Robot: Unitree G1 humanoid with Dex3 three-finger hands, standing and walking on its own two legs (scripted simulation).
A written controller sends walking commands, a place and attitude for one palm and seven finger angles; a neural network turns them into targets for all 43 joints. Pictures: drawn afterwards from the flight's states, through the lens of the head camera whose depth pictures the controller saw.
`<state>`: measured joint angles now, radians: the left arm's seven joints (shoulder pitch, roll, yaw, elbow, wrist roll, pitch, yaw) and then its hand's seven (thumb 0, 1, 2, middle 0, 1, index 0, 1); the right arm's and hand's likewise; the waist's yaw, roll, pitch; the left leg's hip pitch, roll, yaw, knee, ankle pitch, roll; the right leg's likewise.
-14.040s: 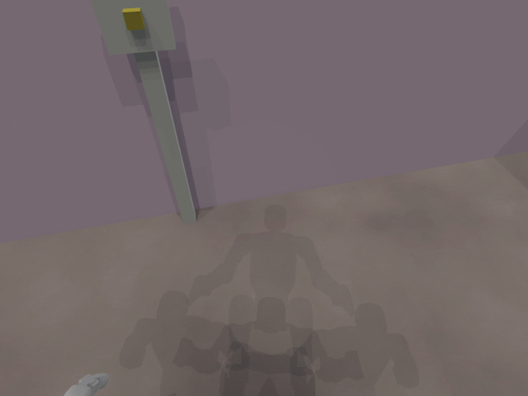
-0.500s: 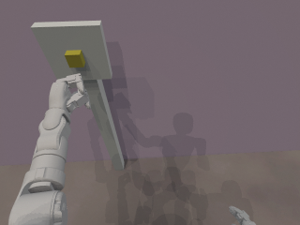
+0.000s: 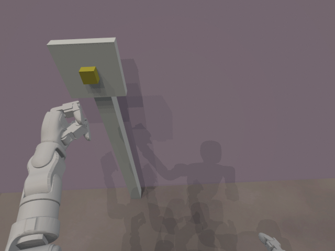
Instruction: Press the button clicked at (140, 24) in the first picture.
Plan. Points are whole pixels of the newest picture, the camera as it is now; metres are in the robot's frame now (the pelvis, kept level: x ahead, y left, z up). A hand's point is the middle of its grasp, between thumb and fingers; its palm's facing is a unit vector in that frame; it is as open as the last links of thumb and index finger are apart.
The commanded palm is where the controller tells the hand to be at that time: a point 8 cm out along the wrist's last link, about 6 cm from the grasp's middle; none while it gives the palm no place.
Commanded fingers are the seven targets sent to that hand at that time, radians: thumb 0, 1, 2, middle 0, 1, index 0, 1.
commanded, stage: draw the hand back to the body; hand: left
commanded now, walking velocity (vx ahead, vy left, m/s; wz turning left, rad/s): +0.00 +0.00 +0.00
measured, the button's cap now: (89, 74) +0.55 +0.26 +0.16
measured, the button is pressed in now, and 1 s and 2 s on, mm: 0 0 0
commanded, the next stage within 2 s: step back with the hand held close in 1.16 s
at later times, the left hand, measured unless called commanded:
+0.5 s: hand (46, 165) +0.24 +0.24 +0.16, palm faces +0.35 -0.90 -0.27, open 3.1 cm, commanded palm +0.19 +0.28 +0.17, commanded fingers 0.00 0.90 0.90 -1.30 -1.50 -1.30 -1.50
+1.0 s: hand (10, 195) +0.17 +0.26 +0.18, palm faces +0.42 -0.82 -0.39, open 3.1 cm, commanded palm +0.13 +0.30 +0.18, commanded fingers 0.00 0.90 0.90 -1.30 -1.50 -1.30 -1.50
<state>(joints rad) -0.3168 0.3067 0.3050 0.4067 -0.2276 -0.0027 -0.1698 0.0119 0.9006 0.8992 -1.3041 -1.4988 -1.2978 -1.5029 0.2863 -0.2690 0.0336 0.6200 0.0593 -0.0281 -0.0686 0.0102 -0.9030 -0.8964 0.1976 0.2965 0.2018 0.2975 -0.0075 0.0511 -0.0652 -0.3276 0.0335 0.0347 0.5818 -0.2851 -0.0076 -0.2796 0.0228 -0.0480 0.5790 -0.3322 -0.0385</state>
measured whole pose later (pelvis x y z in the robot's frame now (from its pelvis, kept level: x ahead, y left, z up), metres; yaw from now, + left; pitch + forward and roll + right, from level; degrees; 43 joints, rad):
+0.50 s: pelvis -0.01 +0.01 +0.02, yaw +1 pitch -5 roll +0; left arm 0.16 0.29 0.19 -0.15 -0.06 -0.08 0.08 0.01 0.90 0.90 -1.31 -1.50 -1.30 -1.50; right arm 0.15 -0.23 0.05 0.65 0.00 -0.08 -0.09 0.01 -0.90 -0.90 0.20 0.30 0.20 0.30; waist 0.06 0.06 0.03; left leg -0.12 0.01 0.03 0.39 -0.19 0.01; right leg -0.06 0.01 -0.05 0.36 -0.22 -0.02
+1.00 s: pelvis +0.01 +0.02 +0.02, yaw +1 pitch -6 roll -1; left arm 0.55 0.31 0.27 -0.49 -0.04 -0.10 0.10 0.01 0.89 0.90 -1.31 -1.50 -1.30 -1.50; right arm 0.19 -0.23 0.02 0.63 -0.02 -0.07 -0.07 0.01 -0.90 -0.90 0.20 0.30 0.20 0.30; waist 0.08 0.07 0.02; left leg -0.09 0.00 0.04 0.40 -0.22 0.02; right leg -0.01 0.00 -0.05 0.34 -0.24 -0.01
